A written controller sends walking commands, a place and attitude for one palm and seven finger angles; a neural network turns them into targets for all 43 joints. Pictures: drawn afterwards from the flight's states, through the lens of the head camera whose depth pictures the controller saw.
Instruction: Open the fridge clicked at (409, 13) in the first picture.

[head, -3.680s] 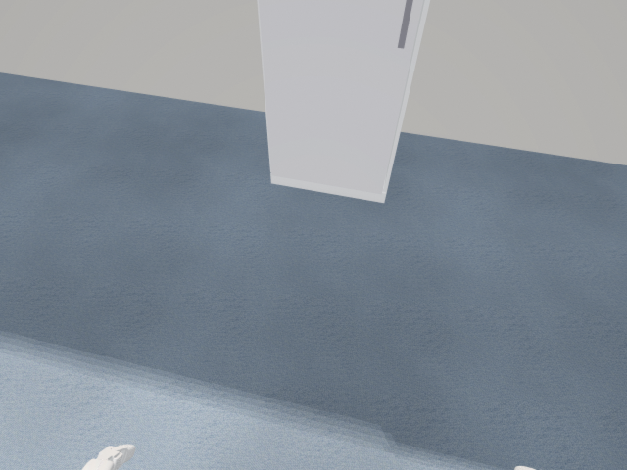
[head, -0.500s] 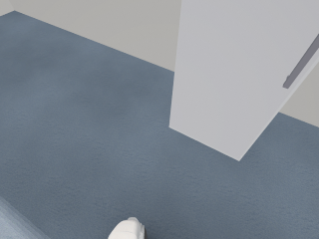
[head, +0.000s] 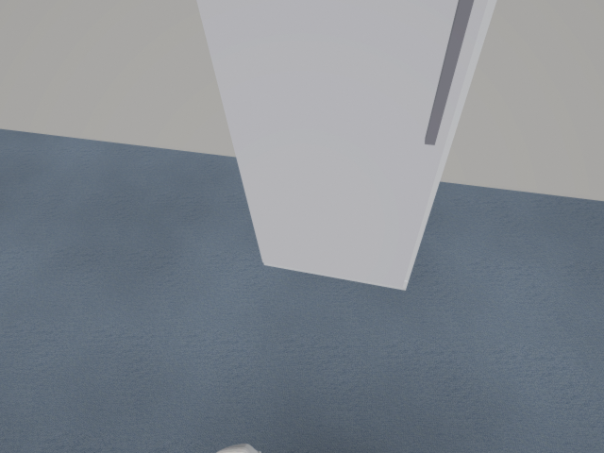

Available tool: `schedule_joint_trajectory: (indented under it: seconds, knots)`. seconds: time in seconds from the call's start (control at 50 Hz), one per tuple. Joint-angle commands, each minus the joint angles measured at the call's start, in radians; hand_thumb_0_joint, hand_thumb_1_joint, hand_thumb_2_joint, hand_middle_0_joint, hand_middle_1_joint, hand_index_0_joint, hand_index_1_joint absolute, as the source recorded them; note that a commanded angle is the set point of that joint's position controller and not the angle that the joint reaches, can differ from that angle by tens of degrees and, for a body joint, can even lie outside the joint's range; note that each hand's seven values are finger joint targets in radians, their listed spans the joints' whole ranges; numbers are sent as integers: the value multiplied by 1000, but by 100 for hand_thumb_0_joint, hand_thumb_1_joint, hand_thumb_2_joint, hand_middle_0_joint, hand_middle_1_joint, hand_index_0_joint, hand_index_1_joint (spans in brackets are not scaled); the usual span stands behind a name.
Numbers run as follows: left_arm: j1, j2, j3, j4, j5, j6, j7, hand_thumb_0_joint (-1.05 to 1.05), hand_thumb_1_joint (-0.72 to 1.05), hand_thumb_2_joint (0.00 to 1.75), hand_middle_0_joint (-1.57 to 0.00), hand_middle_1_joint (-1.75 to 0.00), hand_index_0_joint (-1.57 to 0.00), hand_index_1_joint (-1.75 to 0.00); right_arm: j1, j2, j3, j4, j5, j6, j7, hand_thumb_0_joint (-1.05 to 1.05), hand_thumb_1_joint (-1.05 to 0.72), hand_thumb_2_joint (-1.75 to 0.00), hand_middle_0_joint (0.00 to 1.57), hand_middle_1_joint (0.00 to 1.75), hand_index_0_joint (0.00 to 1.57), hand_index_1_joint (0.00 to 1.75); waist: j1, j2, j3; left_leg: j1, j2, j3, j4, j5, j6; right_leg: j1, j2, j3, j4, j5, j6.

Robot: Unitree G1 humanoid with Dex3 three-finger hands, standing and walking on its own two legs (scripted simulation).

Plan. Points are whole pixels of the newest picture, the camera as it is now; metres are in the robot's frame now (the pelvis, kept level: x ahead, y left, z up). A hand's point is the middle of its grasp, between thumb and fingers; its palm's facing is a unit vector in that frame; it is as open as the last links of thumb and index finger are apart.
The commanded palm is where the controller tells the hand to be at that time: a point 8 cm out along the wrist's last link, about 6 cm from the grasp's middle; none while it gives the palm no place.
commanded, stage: turn to face it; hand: right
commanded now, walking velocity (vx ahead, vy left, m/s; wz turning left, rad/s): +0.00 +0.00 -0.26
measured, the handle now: (456, 29) +0.71 -0.22 +0.21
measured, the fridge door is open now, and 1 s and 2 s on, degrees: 0 0 0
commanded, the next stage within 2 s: take the last steps up to it in 0.18 s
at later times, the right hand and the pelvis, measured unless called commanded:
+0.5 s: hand out of the picture +0.01 -0.15 -0.14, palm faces +0.16 +0.96 -0.24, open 7.4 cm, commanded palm none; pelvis +0.00 +0.03 +0.02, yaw -6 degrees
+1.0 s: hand out of the picture -0.01 -0.18 -0.16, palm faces +0.21 +0.97 -0.12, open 7.4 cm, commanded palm none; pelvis +0.10 -0.05 +0.01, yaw -7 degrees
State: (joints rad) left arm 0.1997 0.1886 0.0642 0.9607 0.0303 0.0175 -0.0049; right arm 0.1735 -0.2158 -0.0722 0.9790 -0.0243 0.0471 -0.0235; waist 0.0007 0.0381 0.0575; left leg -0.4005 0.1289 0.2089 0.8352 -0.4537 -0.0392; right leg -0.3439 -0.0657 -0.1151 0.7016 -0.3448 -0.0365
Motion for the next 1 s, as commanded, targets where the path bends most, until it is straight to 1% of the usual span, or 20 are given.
schedule_joint_trajectory:
  seconds: [0.0,0.08,0.2,0.28,0.34,0.36,0.38,0.4,0.42,0.44,0.48,0.54,0.68,0.76,0.82,0.84,0.88,0.9,0.94,0.98]
  knots:
    - [49,165,23,-40,-2,-24,34,0,90,90,-20,-30,-20,-30,-27,-54,-19,-85,0,-19,13,0,-90,-90,20,30,20,30,13,-222,-67,-199,-13,-175,310,33,-19,171,-254,335,-406,423,-107]
    - [53,163,18,-38,-12,-30,38,0,90,90,-20,-30,-20,-30,46,-65,-10,-37,7,-16,7,0,-90,-90,20,30,20,30,10,-139,-139,-164,-27,-178,284,93,-44,301,-196,217,-363,634,-105]
    - [85,169,21,-12,-9,-16,34,0,90,90,-20,-30,-20,-30,14,-62,0,-45,11,-11,-1,0,-90,-90,20,30,20,30,38,-147,-108,-95,-40,-177,83,15,-47,311,-218,276,-380,571,-143]
    - [47,170,20,-7,-4,-6,29,0,90,90,-20,-30,-20,-30,56,-35,9,-26,15,-19,-4,0,-90,-90,20,30,20,30,26,-180,-99,49,-68,-159,-96,7,-28,221,-207,306,-384,424,-137]
    - [14,154,18,0,-9,-4,22,0,90,90,-20,-30,-20,-30,172,-28,16,24,7,-38,4,0,-90,-90,20,30,20,30,-24,-144,-103,277,-92,-124,-357,156,-16,60,-143,287,-364,-3,-80]
    - [13,119,15,1,-13,-4,18,0,90,90,-20,-30,-20,-30,212,-52,11,40,-2,-48,3,0,-90,-90,20,30,20,30,-42,-58,-75,381,-57,-164,-464,137,-3,-58,-73,246,-297,-155,-34]
    - [14,55,2,-16,-22,-5,14,0,90,90,-20,-30,-20,-30,256,-125,-4,43,-17,-56,-2,0,-90,-90,20,30,20,30,-62,170,-49,448,138,-425,-609,-120,69,-245,46,126,-57,-225,22]
    - [-53,58,0,-58,-13,-1,4,0,90,90,-20,-30,-20,-30,269,-188,-11,27,-9,-55,-7,0,-90,-90,20,30,20,30,-93,285,35,318,303,-636,-758,-323,150,-314,68,87,141,-233,38]
    - [-79,94,13,-65,-3,1,-6,0,90,90,-20,-30,-20,-30,241,-176,-5,15,-5,-57,-10,0,-90,-90,20,30,20,30,-73,170,84,205,317,-627,-795,-372,177,-313,38,133,247,-176,30]
    - [-49,89,18,-40,2,3,-10,0,90,90,-20,-30,-20,-30,196,-143,-6,16,-2,-73,-12,0,-90,-90,20,30,20,30,-42,231,116,172,263,-592,-796,-331,152,-317,16,149,297,-93,27]
    - [12,78,21,14,3,-2,-16,0,90,90,-20,-30,-20,-30,173,-70,17,25,3,-92,-5,0,-90,-90,20,30,20,30,-1,117,129,177,178,-415,-738,-104,120,-279,-4,128,352,42,38]
    - [51,46,17,42,0,-9,-20,0,90,90,-20,-30,-20,-30,228,-39,24,42,6,-111,0,0,-90,-90,20,30,20,30,-2,82,89,248,127,-274,-702,109,106,-268,-10,94,354,134,60]
    - [-73,33,9,9,-4,-24,-22,0,90,90,-20,-30,-20,-30,342,-39,20,107,-5,-125,0,0,-90,-90,20,30,20,30,-50,85,84,360,176,-281,-692,207,173,-307,-48,57,168,101,66]
    - [-109,0,-3,-2,-9,-42,-25,0,90,90,-20,-30,-20,-30,348,-51,14,135,-10,-117,1,0,-90,-90,20,30,20,30,-59,111,79,316,176,-252,-641,276,179,-162,-21,12,-11,39,40]
    - [25,15,-3,43,-8,-62,-14,0,90,90,-20,-30,-20,-30,310,-55,8,143,-2,-107,3,0,-90,-90,20,30,20,30,5,80,23,233,117,-184,-497,312,142,109,29,-45,-193,108,25]
    - [135,51,3,82,-6,-72,-4,0,90,90,-20,-30,-20,-30,308,-37,12,142,4,-105,6,0,-90,-90,20,30,20,30,47,-8,-43,173,68,-135,-327,371,116,292,21,-24,-260,125,14]
    - [371,226,43,138,-5,-78,21,0,90,90,-20,-30,-20,-30,288,38,28,94,10,-106,16,0,-90,-90,20,30,20,30,118,-358,-190,-182,-98,-71,182,-117,40,592,-373,493,-416,200,-126]
    - [345,216,39,131,-10,-66,27,0,90,90,-20,-30,-20,-30,222,0,20,74,3,-100,12,0,-90,-90,20,30,20,30,115,-254,-136,-207,-51,-154,289,-117,62,507,-387,474,-443,123,-150]
    - [224,109,11,114,-7,-80,36,0,90,90,-20,-30,-20,-30,161,15,12,90,0,-96,20,0,-90,-90,20,30,20,30,72,-156,-4,-228,2,-189,364,46,57,339,-321,334,-466,278,-118]
    - [182,56,-4,101,-8,-95,39,0,90,90,-20,-30,-20,-30,182,40,10,107,-3,-85,27,0,-90,-90,20,30,20,30,29,-110,14,-168,10,-185,346,132,40,267,-265,199,-474,479,-91]
